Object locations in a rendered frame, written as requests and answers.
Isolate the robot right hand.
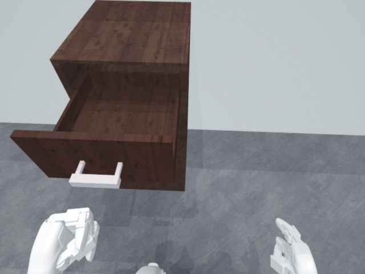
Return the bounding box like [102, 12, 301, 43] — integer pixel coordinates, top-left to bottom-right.
[270, 218, 317, 274]

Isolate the robot left hand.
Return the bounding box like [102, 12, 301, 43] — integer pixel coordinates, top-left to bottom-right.
[27, 208, 100, 274]

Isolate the handle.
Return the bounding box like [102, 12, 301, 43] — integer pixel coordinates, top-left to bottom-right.
[69, 161, 123, 188]

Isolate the drawer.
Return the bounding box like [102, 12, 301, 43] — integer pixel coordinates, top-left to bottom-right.
[10, 70, 181, 183]

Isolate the cabinet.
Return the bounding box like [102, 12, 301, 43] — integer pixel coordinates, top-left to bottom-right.
[50, 0, 191, 191]

